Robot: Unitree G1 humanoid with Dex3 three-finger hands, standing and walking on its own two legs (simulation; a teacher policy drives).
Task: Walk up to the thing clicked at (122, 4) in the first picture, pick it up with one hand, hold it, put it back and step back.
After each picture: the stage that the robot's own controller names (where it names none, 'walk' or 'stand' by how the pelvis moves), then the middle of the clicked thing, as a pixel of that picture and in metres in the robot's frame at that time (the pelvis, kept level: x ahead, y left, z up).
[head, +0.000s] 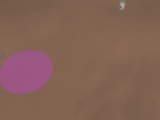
stand; (123, 2) +2.30 -0.57 -0.65
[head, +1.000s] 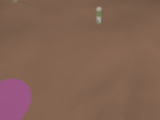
walk; (98, 16) +2.21 -0.06 -0.62
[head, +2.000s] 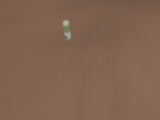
walk; (67, 31) +1.50 +0.30 -0.65
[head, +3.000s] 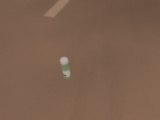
walk; (65, 68) +0.96 +0.24 -0.65
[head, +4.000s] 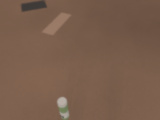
walk; (63, 109) +0.57 +0.20 -0.64
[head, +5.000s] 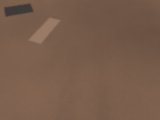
stand; out of the picture +0.38 +0.18 -0.64
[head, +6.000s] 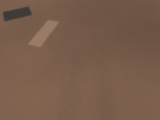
stand; out of the picture +0.35 +0.19 -0.66
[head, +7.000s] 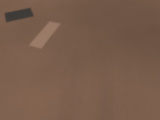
stand; out of the picture +0.34 +0.20 -0.66
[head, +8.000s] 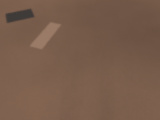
stand; out of the picture +0.34 +0.19 -0.66
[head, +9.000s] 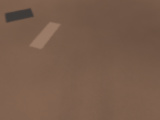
stand; out of the picture +0.33 +0.19 -0.66
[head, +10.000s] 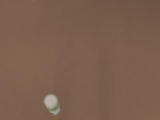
go down; (53, 105) +0.38 +0.18 -0.52
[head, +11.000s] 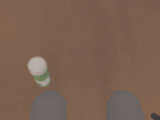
go down; (40, 74) +0.42 +0.20 -0.28
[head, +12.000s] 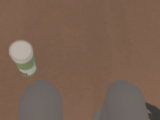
close in; (25, 61) +0.42 +0.21 -0.22
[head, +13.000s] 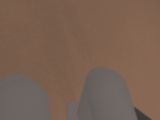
close; out of the picture +0.41 +0.24 -0.15
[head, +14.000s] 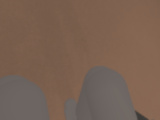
close; out of the picture +0.40 +0.25 -0.16
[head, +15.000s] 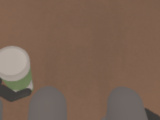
lift; (18, 78) +0.33 +0.23 -0.03
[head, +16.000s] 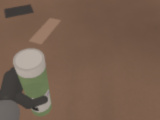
hold; (36, 87) +0.31 +0.16 +0.09
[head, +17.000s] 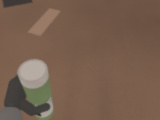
hold; (39, 94) +0.30 +0.16 +0.04
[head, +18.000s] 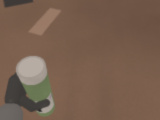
hold; (39, 91) +0.31 +0.16 +0.05
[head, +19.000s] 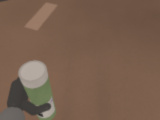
crouch; (41, 95) +0.31 +0.15 +0.02
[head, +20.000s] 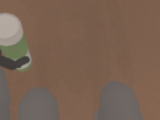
lower; (15, 48) +0.44 +0.19 -0.05
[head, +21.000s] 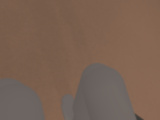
lower; out of the picture +0.43 +0.26 -0.16
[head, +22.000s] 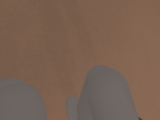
lower; out of the picture +0.42 +0.24 -0.15
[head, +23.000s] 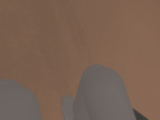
lower; out of the picture +0.41 +0.24 -0.16
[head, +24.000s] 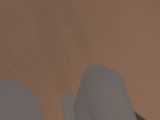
lower; out of the picture +0.41 +0.25 -0.17
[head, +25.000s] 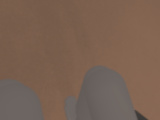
draw back; out of the picture +0.41 +0.23 -0.16
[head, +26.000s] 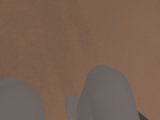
rise; out of the picture +0.40 +0.22 -0.17
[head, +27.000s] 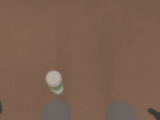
walk; (55, 84) +0.41 +0.16 -0.38
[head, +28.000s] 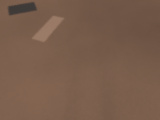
stand; out of the picture +0.36 +0.14 -0.59
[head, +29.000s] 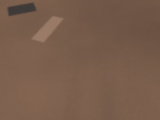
stand; out of the picture +0.36 +0.14 -0.59
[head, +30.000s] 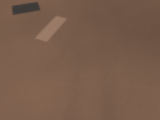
stand; out of the picture +0.37 +0.14 -0.61
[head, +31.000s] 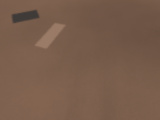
stand; out of the picture +0.37 +0.15 -0.65
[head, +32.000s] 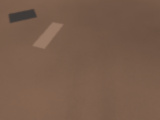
stand; out of the picture +0.34 +0.15 -0.66
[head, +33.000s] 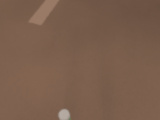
walk; (65, 119) +0.38 +0.14 -0.64
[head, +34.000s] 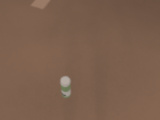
walk; (65, 87) +0.60 +0.12 -0.63
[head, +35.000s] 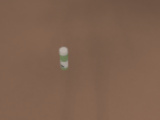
walk; (64, 59) +0.91 +0.17 -0.64
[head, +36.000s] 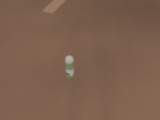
stand; (69, 67) +0.95 +0.14 -0.65
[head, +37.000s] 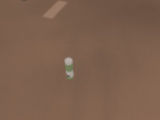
stand; (69, 69) +0.98 +0.17 -0.66
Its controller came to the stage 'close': yes
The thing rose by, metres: 0.69
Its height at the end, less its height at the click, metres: +0.00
